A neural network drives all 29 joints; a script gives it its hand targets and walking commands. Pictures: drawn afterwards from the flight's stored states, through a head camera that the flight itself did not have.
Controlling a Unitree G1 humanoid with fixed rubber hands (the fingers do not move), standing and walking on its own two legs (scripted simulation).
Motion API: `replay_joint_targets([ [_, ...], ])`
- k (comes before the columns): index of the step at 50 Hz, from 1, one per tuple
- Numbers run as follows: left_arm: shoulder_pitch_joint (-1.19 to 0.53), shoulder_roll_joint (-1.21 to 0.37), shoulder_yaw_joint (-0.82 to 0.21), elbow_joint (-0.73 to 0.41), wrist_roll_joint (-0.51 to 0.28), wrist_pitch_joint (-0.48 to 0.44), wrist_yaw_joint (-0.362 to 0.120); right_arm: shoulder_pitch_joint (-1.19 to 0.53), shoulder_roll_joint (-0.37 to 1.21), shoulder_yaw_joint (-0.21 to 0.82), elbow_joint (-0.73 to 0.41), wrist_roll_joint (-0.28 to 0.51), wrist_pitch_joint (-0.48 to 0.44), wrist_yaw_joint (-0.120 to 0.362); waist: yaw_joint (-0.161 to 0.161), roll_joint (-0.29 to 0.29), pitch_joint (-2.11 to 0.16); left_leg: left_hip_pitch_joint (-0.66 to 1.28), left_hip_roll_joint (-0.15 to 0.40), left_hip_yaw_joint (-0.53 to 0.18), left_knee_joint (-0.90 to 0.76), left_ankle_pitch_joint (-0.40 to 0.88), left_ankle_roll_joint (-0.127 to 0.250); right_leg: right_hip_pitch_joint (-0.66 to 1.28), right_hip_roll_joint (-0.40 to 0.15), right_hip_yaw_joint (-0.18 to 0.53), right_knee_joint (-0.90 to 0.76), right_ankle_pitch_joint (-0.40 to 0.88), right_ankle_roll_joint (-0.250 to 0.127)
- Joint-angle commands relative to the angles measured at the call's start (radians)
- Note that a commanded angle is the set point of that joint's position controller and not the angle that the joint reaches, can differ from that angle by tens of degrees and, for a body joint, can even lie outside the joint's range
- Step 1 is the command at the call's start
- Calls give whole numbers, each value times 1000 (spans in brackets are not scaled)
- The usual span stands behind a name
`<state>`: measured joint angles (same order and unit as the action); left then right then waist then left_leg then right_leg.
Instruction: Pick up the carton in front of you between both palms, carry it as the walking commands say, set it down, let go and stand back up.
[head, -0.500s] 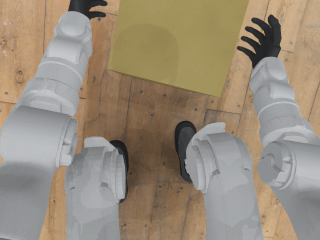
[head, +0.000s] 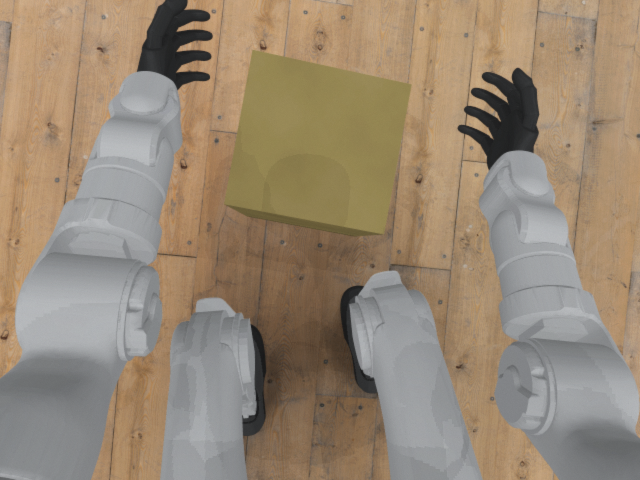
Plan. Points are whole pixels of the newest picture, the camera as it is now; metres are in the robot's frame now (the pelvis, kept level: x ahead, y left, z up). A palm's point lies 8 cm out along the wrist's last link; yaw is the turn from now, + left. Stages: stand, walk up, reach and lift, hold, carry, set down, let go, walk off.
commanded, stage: set down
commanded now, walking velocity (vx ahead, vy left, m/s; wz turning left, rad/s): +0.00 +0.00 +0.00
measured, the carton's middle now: (314, 162) +0.50 -0.05 -0.33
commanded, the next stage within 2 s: let go in 0.60 s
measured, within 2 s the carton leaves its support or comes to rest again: neither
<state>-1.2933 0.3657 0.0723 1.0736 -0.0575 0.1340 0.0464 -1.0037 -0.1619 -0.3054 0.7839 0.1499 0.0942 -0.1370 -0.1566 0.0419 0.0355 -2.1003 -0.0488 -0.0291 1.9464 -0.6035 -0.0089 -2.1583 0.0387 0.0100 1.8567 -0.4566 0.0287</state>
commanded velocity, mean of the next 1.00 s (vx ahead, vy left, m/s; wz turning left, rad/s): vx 0.00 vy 0.00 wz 0.00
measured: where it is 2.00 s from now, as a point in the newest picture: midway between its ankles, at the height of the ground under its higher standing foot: (307, 377)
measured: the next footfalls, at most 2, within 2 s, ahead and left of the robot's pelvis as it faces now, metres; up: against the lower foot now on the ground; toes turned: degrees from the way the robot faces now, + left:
none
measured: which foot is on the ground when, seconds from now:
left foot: down 0.00-1.00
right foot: down 0.00-1.00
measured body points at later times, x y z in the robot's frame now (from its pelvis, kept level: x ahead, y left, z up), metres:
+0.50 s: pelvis +0.03 +0.00 +0.13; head +0.32 +0.00 +0.47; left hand +0.57 +0.12 +0.02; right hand +0.46 -0.26 +0.03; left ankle +0.09 +0.12 -0.42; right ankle +0.13 -0.12 -0.42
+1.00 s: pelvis +0.08 -0.01 +0.26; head +0.29 -0.01 +0.65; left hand +0.45 +0.17 +0.14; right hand +0.39 -0.26 +0.15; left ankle +0.08 +0.12 -0.42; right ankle +0.13 -0.12 -0.42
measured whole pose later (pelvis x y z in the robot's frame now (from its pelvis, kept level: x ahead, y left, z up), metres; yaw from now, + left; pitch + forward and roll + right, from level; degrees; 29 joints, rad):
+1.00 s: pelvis +0.08 -0.01 +0.26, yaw +2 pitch +32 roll +1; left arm -0.44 0.12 0.19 0.60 0.11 0.10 0.10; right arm -0.30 -0.17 -0.19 0.54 -0.03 0.06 0.10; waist -0.11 -0.01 -0.08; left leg -1.08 -0.05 -0.07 0.88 -0.35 -0.02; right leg -1.14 0.02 0.02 0.87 -0.28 -0.01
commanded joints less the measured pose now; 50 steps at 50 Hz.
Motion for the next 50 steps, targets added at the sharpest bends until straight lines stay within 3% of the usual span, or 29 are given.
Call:
replay_joint_targets([
  [1,-216,92,19,-104,11,-19,-6,-155,-97,-21,-119,-17,-15,7,-41,42,-998,397,-40,60,-245,133,22,678,16,-102,-192,270,48],
  [7,-209,75,10,-234,27,15,-11,-95,-116,-46,-185,-20,11,20,-69,133,-1153,613,-48,61,-343,220,4,716,23,-127,-282,335,36],
  [13,-162,59,23,-296,51,50,-18,-46,-113,-58,-221,-20,34,44,-60,166,-1164,745,-49,55,-451,274,-5,745,27,-130,-387,360,34],
  [29,-22,14,83,-252,106,28,-60,59,-58,-89,-215,-97,13,90,-46,105,-1055,922,-40,31,-760,389,-16,967,23,-110,-686,454,40],
  [34,79,-24,113,-252,140,13,-49,130,-47,-79,-209,-133,-3,114,-25,91,-1072,1016,-39,24,-849,454,-20,1080,19,-100,-763,502,36],
  [41,433,-154,149,-428,193,-11,30,414,-79,-19,-281,-208,-24,190,5,49,-1051,1198,-41,17,-1006,550,-33,1338,21,-75,-886,577,4],
  [46,606,-185,129,-594,182,-40,62,568,-116,64,-347,-197,-43,235,21,10,-850,1236,-38,19,-1135,418,-39,1520,10,-31,-995,503,-19],
  [50,769,-178,100,-622,152,-68,50,719,-120,129,-357,-166,-61,249,30,-24,-698,1269,-29,31,-1212,337,-27,1654,-9,2,-1079,457,-17],
])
